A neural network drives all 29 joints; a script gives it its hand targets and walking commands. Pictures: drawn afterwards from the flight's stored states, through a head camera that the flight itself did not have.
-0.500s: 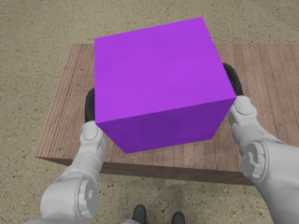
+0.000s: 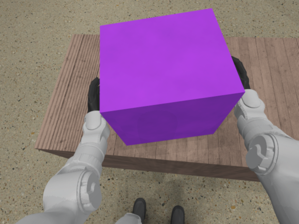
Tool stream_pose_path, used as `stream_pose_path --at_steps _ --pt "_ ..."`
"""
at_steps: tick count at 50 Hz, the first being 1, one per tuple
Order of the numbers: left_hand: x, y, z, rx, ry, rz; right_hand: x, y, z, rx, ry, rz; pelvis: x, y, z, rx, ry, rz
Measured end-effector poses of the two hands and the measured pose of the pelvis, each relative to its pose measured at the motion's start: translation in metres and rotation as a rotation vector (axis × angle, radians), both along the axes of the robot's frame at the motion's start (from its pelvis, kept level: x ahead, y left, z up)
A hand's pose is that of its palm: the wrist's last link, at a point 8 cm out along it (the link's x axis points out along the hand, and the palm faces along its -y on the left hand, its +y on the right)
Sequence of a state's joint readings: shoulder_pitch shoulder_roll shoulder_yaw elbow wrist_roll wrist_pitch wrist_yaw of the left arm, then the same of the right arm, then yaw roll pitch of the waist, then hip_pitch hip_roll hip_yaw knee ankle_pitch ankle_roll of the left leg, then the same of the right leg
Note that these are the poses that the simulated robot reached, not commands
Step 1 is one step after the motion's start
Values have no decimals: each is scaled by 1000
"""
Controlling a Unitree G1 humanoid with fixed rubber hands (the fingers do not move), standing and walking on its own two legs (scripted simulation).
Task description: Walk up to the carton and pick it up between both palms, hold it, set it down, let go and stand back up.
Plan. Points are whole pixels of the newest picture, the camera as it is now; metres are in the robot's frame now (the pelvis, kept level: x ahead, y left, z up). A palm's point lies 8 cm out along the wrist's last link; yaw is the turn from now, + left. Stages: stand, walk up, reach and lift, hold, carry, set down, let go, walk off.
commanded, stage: set down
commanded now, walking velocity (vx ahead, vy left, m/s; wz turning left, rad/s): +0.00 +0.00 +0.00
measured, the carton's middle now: (163, 86) +0.50 +0.05 -0.05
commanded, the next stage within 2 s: none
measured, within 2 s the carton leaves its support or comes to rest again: neither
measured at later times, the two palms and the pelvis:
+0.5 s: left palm (97, 108) +0.39 +0.22 -0.02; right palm (239, 86) +0.50 -0.16 -0.01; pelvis +0.00 -0.01 +0.00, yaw +0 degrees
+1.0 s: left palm (98, 108) +0.39 +0.22 -0.03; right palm (239, 86) +0.50 -0.16 -0.01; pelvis +0.01 -0.01 +0.00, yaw +0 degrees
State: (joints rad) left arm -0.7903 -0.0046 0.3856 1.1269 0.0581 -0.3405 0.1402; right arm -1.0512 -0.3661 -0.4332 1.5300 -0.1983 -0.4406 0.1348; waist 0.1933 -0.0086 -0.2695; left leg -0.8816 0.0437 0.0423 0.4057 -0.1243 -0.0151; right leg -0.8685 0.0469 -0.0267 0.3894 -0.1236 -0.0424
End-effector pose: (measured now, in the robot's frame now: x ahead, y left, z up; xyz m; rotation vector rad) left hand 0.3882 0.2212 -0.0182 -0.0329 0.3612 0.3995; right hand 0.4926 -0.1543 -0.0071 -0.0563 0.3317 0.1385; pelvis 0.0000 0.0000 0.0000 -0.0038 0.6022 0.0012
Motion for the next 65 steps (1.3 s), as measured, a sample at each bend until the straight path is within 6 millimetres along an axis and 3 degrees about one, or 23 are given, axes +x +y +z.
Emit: stream_pose_path --at_steps 65 --pt "4 -1 -10 23 -22 5 3 -2 -5 -42 -12 25 12 -8 1 7 -32 0"
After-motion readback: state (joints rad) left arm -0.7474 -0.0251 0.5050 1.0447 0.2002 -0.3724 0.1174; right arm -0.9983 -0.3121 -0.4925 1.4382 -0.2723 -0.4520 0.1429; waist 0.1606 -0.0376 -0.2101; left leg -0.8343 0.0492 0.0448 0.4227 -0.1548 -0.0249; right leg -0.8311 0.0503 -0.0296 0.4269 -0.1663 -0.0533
